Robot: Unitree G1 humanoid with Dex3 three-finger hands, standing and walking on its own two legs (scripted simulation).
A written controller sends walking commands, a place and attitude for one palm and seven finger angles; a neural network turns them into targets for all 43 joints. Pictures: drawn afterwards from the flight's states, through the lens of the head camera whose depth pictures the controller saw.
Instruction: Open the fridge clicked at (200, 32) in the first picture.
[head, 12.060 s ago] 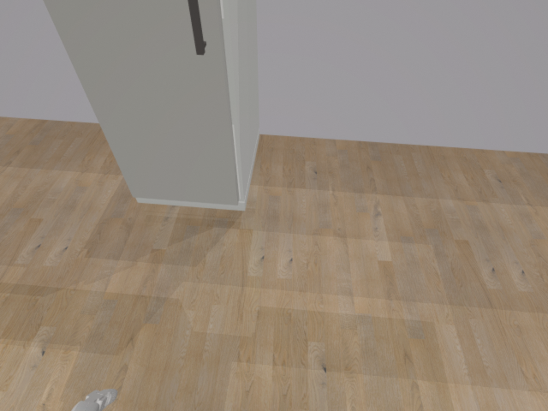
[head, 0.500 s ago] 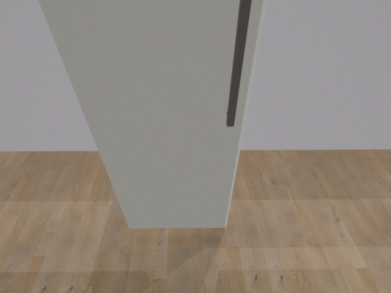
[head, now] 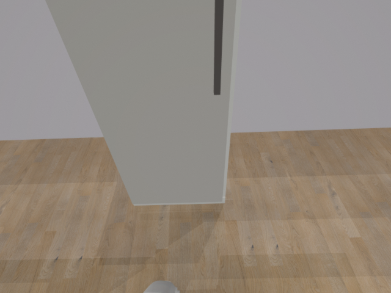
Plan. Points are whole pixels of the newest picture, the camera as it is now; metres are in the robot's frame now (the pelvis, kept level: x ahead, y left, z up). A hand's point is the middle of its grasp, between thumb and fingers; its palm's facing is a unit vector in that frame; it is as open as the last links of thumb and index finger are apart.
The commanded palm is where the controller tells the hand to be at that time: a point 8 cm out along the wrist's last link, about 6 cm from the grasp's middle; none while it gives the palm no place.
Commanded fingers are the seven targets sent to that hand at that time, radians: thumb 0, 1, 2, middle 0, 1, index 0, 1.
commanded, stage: come to a stop and stand still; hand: right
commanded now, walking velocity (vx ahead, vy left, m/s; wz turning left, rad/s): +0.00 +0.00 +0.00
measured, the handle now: (217, 30) +0.70 -0.02 +0.25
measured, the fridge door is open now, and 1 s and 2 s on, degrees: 0 0 0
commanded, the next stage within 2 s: look again from close up in 0.52 s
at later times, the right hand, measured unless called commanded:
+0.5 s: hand out of the picture -0.02 -0.21 -0.14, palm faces -0.04 +0.98 -0.19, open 7.4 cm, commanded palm none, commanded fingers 0.00 -0.90 -0.90 0.20 0.30 0.20 0.30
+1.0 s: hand out of the picture -0.03 -0.17 -0.15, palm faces +0.01 +0.99 -0.17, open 7.3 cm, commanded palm none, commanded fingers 0.00 -0.90 -0.90 0.20 0.30 0.20 0.30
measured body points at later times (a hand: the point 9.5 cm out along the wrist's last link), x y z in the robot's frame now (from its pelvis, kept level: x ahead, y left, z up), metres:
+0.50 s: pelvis -0.06 -0.02 +0.03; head -0.05 -0.02 +0.48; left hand -0.11 +0.21 -0.12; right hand -0.02 -0.26 -0.12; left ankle -0.05 +0.10 -0.68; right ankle -0.05 -0.13 -0.71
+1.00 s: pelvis -0.02 -0.01 +0.03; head +0.00 -0.01 +0.48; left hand -0.03 +0.20 -0.13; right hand -0.03 -0.22 -0.13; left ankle -0.03 +0.10 -0.71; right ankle -0.05 -0.13 -0.71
